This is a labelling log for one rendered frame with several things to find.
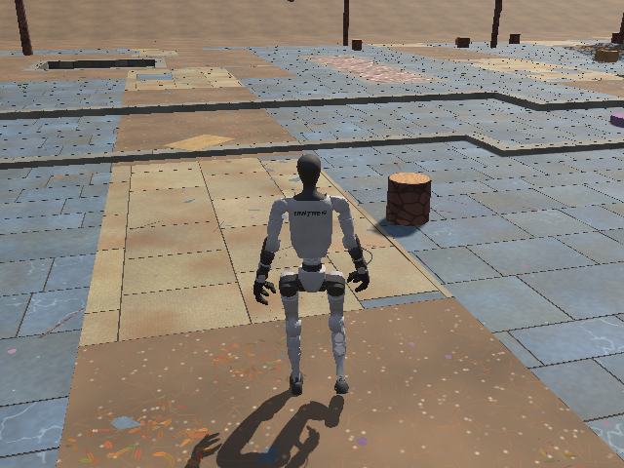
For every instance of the robot left upper arm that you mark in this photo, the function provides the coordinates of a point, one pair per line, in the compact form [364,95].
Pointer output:
[279,207]

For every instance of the robot torso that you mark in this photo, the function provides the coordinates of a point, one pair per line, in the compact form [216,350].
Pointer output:
[311,236]

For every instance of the robot right forearm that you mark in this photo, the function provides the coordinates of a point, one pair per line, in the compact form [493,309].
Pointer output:
[358,257]

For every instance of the robot right upper arm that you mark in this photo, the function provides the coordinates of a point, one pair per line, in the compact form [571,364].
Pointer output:
[340,205]

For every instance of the robot left forearm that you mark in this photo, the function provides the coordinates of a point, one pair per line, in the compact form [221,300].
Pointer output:
[264,265]

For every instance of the robot left hand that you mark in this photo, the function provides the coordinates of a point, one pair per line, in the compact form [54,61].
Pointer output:
[258,290]

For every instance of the humanoid robot head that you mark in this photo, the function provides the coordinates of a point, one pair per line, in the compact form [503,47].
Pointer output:
[309,168]

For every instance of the robot right hand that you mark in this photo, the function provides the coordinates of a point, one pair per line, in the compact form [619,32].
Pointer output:
[365,278]

